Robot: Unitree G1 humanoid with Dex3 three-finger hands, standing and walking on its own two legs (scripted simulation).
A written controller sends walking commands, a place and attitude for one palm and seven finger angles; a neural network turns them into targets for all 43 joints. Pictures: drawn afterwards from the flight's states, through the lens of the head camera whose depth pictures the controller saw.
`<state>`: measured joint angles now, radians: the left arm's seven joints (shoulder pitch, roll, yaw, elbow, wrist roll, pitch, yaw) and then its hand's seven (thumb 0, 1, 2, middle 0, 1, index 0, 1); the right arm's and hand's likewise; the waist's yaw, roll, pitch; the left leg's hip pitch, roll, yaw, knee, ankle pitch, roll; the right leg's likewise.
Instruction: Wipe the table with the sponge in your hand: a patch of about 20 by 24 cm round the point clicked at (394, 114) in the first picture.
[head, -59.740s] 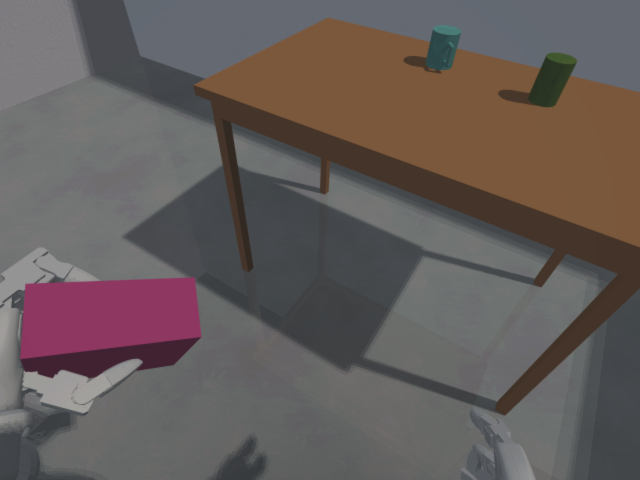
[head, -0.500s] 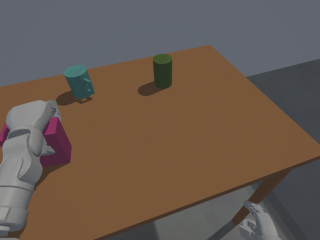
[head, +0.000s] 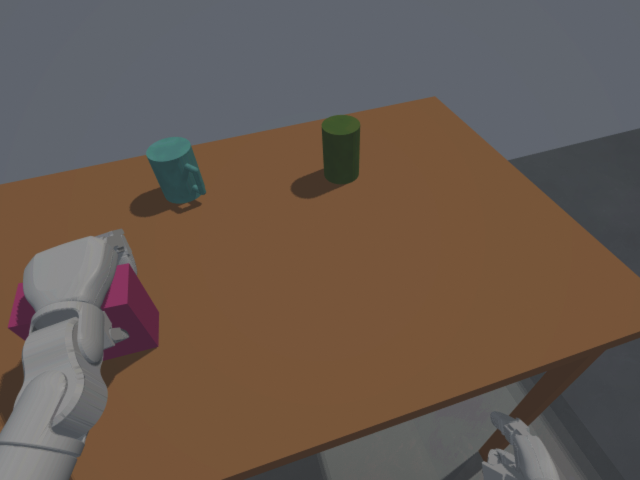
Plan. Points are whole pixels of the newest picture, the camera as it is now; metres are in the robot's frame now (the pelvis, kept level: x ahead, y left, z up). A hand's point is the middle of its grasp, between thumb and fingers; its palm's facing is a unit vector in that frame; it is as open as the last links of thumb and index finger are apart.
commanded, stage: wipe back along the first lane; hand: left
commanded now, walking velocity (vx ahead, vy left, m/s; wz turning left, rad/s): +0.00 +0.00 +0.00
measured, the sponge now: (102, 326) +0.26 +0.34 +0.05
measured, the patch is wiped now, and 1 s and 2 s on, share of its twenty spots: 0.90 0.90 0.95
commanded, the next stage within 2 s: lift the sponge slowly off the table in 1.14 s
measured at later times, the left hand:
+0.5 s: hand (102, 332) +0.22 +0.28 +0.11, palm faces +0.10 -0.09 -0.99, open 9.9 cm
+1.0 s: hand (97, 369) +0.18 +0.26 +0.11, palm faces +0.12 -0.11 -0.99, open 9.8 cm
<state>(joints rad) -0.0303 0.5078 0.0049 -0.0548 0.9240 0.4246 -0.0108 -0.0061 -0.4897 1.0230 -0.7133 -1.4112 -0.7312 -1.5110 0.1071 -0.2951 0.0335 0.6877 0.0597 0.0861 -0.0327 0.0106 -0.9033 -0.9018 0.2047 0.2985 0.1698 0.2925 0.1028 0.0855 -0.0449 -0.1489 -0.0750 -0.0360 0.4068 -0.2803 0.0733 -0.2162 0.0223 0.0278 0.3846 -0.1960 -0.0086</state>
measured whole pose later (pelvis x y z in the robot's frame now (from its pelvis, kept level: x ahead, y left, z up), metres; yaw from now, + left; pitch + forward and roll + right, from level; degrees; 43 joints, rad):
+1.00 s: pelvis -0.01 -0.02 +0.00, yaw -2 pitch -1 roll -1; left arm 0.40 0.47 0.04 -0.44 0.87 0.44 0.04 0.00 -0.47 1.02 -0.70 -1.42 -0.72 -1.52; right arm 0.10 -0.28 0.04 0.70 0.05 0.08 -0.01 0.01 -0.90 -0.90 0.20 0.30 0.16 0.28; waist 0.12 0.12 -0.05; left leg -0.14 -0.04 -0.01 0.47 -0.32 0.05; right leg -0.21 0.06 0.05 0.45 -0.22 -0.02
